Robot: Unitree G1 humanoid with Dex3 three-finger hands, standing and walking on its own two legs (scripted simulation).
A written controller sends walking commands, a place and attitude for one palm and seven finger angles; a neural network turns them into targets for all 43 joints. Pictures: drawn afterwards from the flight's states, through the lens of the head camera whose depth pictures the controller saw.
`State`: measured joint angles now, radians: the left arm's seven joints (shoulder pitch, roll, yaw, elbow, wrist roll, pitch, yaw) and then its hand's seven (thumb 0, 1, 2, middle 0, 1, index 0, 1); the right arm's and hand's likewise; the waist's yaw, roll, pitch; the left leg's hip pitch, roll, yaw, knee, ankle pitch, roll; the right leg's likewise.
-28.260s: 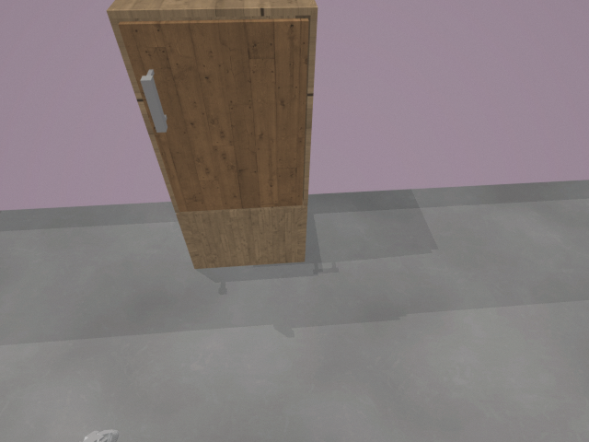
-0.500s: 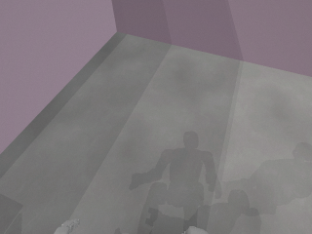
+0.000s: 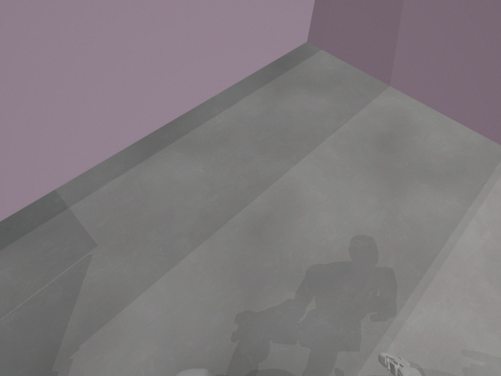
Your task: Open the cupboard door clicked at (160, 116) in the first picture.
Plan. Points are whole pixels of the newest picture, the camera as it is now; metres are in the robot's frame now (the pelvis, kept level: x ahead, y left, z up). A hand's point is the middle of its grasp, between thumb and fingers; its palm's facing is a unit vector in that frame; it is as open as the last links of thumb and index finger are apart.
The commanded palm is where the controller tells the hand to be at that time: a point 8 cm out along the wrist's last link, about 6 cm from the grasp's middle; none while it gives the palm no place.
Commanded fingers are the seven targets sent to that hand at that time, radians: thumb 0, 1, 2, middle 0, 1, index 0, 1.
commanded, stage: turn to face it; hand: left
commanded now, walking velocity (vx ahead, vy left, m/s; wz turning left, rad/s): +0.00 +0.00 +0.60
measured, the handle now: out of the picture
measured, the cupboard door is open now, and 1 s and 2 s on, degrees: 43 43 43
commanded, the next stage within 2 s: none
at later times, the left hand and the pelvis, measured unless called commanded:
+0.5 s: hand out of the picture +0.10 +0.19 -0.14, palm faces +0.24 -0.93 -0.28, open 7.4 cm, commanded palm none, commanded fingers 0.00 0.90 0.90 -0.20 -0.30 -0.20 -0.30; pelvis +0.02 -0.04 +0.00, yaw +16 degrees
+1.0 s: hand out of the picture -0.05 +0.20 -0.17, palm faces +0.59 -0.76 -0.26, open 7.4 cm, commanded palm none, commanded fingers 0.00 0.90 0.90 -0.20 -0.30 -0.20 -0.30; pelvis +0.03 -0.01 +0.01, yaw +35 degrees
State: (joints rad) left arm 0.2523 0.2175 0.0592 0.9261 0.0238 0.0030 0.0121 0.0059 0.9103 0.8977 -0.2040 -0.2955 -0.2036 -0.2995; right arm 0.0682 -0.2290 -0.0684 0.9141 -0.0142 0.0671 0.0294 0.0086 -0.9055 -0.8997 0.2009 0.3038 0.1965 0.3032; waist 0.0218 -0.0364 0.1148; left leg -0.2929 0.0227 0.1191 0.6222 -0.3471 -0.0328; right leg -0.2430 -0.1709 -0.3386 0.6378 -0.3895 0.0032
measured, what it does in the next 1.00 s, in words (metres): steps on the spot, turning left: left foot, then right foot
